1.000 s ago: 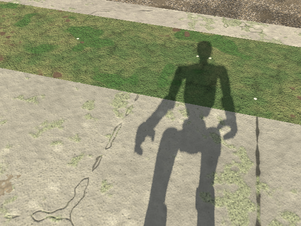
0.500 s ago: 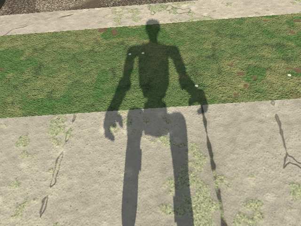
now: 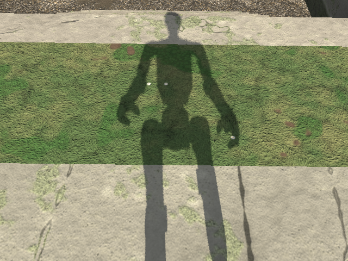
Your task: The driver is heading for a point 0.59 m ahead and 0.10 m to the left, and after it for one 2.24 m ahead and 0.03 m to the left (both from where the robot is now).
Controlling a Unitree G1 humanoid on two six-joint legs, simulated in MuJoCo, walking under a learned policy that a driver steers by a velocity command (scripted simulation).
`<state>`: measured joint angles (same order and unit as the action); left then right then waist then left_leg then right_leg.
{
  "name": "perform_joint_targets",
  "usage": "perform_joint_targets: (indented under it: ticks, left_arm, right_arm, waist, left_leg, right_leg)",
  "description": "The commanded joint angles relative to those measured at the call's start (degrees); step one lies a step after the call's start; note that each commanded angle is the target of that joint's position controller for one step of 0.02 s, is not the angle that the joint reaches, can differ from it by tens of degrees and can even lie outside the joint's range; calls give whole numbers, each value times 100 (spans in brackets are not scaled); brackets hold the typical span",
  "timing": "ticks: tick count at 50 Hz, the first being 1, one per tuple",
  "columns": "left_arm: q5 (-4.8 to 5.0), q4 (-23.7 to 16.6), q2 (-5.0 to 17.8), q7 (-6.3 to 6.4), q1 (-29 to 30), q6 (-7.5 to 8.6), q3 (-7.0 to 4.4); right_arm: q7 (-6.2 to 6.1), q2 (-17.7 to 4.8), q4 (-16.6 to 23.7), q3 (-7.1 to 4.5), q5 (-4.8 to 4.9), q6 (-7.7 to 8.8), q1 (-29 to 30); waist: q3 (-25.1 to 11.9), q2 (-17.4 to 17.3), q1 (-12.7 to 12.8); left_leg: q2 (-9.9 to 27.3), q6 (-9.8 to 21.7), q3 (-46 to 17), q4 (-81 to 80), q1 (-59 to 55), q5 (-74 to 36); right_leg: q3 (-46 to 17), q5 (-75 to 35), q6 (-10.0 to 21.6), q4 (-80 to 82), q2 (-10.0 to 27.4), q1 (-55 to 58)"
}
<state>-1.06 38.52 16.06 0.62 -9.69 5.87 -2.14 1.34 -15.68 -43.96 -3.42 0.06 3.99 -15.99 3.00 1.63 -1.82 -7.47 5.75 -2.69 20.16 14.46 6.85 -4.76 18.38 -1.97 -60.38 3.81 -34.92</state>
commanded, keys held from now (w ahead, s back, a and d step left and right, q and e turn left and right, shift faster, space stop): q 0.22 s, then w+q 0.44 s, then w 0.04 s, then w+e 0.30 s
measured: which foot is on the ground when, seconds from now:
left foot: down 0.00-0.22, up 0.24-0.68, down 0.70-1.00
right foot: up 0.00-0.20, down 0.22-0.70, up 0.72-1.00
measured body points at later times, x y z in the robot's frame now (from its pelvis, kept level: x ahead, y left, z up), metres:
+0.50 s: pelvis +0.17 -0.04 +0.00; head +0.19 -0.03 +0.45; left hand +0.20 +0.26 -0.10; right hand +0.39 -0.26 -0.10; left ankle +0.15 +0.12 -0.67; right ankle +0.24 -0.14 -0.74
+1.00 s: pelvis +0.31 +0.11 +0.00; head +0.32 +0.15 +0.45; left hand +0.35 +0.41 -0.11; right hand +0.45 -0.12 -0.10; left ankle +0.19 +0.14 -0.74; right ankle +0.53 +0.02 -0.67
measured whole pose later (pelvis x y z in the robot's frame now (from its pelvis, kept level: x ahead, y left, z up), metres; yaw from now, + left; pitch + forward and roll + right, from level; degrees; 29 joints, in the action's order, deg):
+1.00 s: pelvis +0.31 +0.11 +0.00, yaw +23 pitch +2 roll -1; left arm 1.4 43.2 16.5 -2.3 -9.7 3.1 -3.9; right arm -0.5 -13.7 -43.4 -2.1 -0.9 4.4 -22.6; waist -0.3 2.9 -2.6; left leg -2.2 3.8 5.8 13.9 0.1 16.2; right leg -3.2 -2.9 0.2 -48.9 2.8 -42.5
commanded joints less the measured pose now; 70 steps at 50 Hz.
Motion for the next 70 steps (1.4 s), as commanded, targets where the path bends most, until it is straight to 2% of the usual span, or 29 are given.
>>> perform_joint_targets:
  ticks: [1, 6, 10, 11, 12, 13, 15, 18, 25, 31, 33, 35, 36, 37, 38, 40, 42, 48, 54, 57, 59, 60, 61, 62, 63, 64, 65, 67, 70]
  left_arm:
    - [-63, -307, 338, 97, -358, -62, -95]
    - [71, -548, 379, 33, 510, -132, -106]
    - [27, -511, 645, -8, 130, -27, -267]
    - [-69, -525, 922, 40, -151, 1, -327]
    - [-162, -638, 1092, 92, -228, -84, -336]
    - [-44, -471, 1069, 52, -537, -188, -391]
    - [56, -564, 584, 68, -317, -271, -276]
    - [8, -509, 700, 104, -6, -268, -287]
    - [100, -205, 927, 55, -252, -111, -452]
    - [247, -14, 1144, -92, -190, -160, -553]
    - [296, 44, 1081, -110, -78, -231, -533]
    - [145, 120, 552, -139, -205, -254, -344]
    - [-70, -146, 53, -188, -58, -189, -155]
    - [144, -287, 474, -179, 56, -51, -240]
    - [319, -288, 825, -193, 281, 16, -323]
    - [218, -75, 745, -202, 177, 18, -305]
    - [186, 67, 694, -259, -20, -69, -321]
    - [263, 32, 310, -272, 379, -198, -220]
    - [260, -332, 66, -521, 1271, -151, -82]
    - [166, -423, 250, -619, 1097, -118, -159]
    - [190, -162, 679, -571, -196, -128, -355]
    - [157, -37, 942, -451, -966, -136, -472]
    - [79, 2, 1350, -301, -1100, -189, -481]
    - [-40, -217, 1509, -283, -1006, -151, -479]
    - [18, -359, 1217, -246, -809, -244, -474]
    - [138, -424, 978, -216, -354, -276, -399]
    - [229, -455, 848, -200, -85, -304, -357]
    - [155, -515, 818, -171, 167, -360, -345]
    - [92, -435, 935, -131, 222, -376, -401]
  right_arm:
    - [-116, -1031, 506, -266, 52, 39, 494]
    - [-278, -990, 364, -280, 181, -291, 30]
    - [-338, -804, 589, -248, 141, -392, 359]
    - [-324, -495, 709, -152, 68, -362, 274]
    - [-295, -170, 612, -63, -39, -323, -688]
    - [-243, -586, 624, -88, 91, -303, -1131]
    - [-266, -1061, 636, -258, 164, -441, -252]
    - [-232, -777, 761, -233, 94, -523, -26]
    - [-86, -432, 967, -115, 72, -364, 526]
    - [19, -522, 967, -131, 101, -372, 609]
    - [31, -509, 830, -161, 92, -371, 282]
    - [-42, -811, 450, -340, 131, -355, -791]
    - [-116, -1481, 500, -429, 46, -305, -1211]
    - [-64, -1635, 664, -430, 42, -163, -1177]
    - [-27, -1230, 663, -316, 44, -46, -1089]
    - [-14, -825, 716, -163, -1, 25, -569]
    - [-57, -707, 731, -104, -47, 52, -280]
    - [-221, -703, 448, -112, -104, 144, -425]
    - [-323, -806, 43, -146, -14, 82, -817]
    - [-481, -1030, 61, -196, -19, -98, -702]
    - [-565, -1183, 172, -237, -31, -184, -483]
    - [-542, -1202, 309, -228, 19, -133, -167]
    - [-416, -380, 484, -10, -272, -15, -647]
    - [-272, -408, 551, 108, -135, 130, -1276]
    - [-197, -1033, 565, -38, 17, 192, -652]
    - [-204, -1032, 799, -35, 88, 191, -116]
    - [-260, -930, 786, -32, 4, 146, 33]
    - [-317, -937, 807, -74, -60, -50, -100]
    - [-414, -608, 769, 13, -119, -164, -271]
  waist:
    - [-588, -433, 353]
    - [-861, -721, -9]
    - [-897, -853, 355]
    - [-1325, -403, 374]
    - [-1827, 929, -28]
    - [-2256, 1681, -59]
    - [-1257, 561, 278]
    - [-559, 673, 165]
    - [-617, 524, 346]
    - [-469, 572, 314]
    - [-453, 388, 84]
    - [-655, -429, -300]
    - [-651, -2108, -311]
    - [-674, -1848, -399]
    - [-406, -1297, -427]
    - [-303, -844, -146]
    - [-298, -858, 75]
    - [-108, -575, -12]
    - [288, -485, -320]
    - [-63, -784, -85]
    - [-799, -1004, 563]
    - [-1135, -726, 1098]
    - [-1747, 931, 556]
    - [-3197, 1099, 395]
    - [-3100, 76, 788]
    - [-2084, -173, 620]
    - [-1358, -683, 356]
    - [-818, -396, 16]
    - [-868, -1, -100]
  left_leg:
    - [1232, 962, -823, -386, 514, -3581]
    - [1106, 490, -1284, 174, 135, -2012]
    - [999, 139, -1973, 1165, -214, -1037]
    - [667, -121, -1666, 2141, 203, -109]
    - [-25, -438, -996, 3444, 1414, 3238]
    - [279, -545, -688, 4400, 2171, 3437]
    - [725, -762, -414, 5047, 2776, 2231]
    - [972, -827, -73, 4948, 2427, 1546]
    - [1299, -678, 90, 3362, 2155, 877]
    - [1199, -415, 491, 2047, 1129, 932]
    - [1012, -244, 793, 1409, 398, 786]
    - [943, 67, 324, 775, -1263, 1169]
    - [2417, 700, -2368, -147, -2201, 1643]
    - [3031, 1426, -3847, -829, -2199, 2511]
    - [2939, 1298, -3386, -787, -2134, 2419]
    - [2498, 862, -2159, -639, -1661, 1338]
    - [2201, 580, -1251, -784, -1268, -187]
    - [1848, 111, 391, -1100, -1190, -1673]
    - [2073, -120, 941, -1053, -1843, -2456]
    - [2040, -295, 1148, 97, -2237, -5496]
    - [1979, -416, 1126, 1744, -1953, -6289]
    - [1674, -573, 1220, 3169, -1110, -5234]
    - [879, -808, 1058, 5235, 994, 1439]
    - [176, -1033, -294, 7061, 2406, 3413]
    - [596, -923, -765, 6961, 2447, 2720]
    - [801, -862, -600, 6449, 2619, 2330]
    - [958, -899, -415, 5995, 2562, 2147]
    - [1079, -987, -355, 5348, 1914, 1885]
    - [991, -1178, -129, 4279, 1521, 1647]
  right_leg:
    - [279, -775, -235, 999, -216, 692]
    - [97, -1868, -260, 2554, -639, 1069]
    - [-68, -2124, 56, 3772, -488, 1756]
    - [-613, -3281, 413, 3745, 369, 2746]
    - [-1896, -5032, 1187, 3339, 1691, 4164]
    - [-3396, -2781, 1795, 3755, 2364, 4377]
    - [-2537, 698, 1356, 4268, 1569, 3560]
    - [-1349, 670, 1167, 4802, 983, 2263]
    - [-441, 225, 1365, 5148, 1256, 2469]
    - [203, 305, 1182, 4999, 1371, 2300]
    - [516, 638, 1005, 4551, 1278, 2038]
    - [1223, 437, 609, 2651, 684, 1078]
    - [1500, 1384, 76, 151, -54, -759]
    - [589, 1480, 148, -811, -307, -1938]
    - [300, 990, 312, -1088, 23, -2258]
    - [208, -116, 405, -732, 359, -1907]
    - [199, -806, 333, -403, 407, -1333]
    - [58, -2322, 186, 1163, -136, -953]
    - [636, -2488, 450, 2596, -256, -759]
    - [1226, -1779, 654, 2735, -755, -126]
    - [1148, -1695, 897, 2872, -1012, 1386]
    - [702, -2697, 1165, 3577, -825, 2751]
    - [-932, -5466, 1716, 2684, 575, 4892]
    - [-3742, -5617, 3139, 2963, 1965, 6399]
    - [-3003, -4934, 2817, 3382, 1596, 5795]
    - [-2305, -4483, 2512, 3570, 1264, 4854]
    - [-1906, -4162, 2258, 3826, 949, 3797]
    - [-1542, -3836, 2138, 4194, 622, 2344]
    - [-1101, -4564, 2021, 4141, 335, 1584]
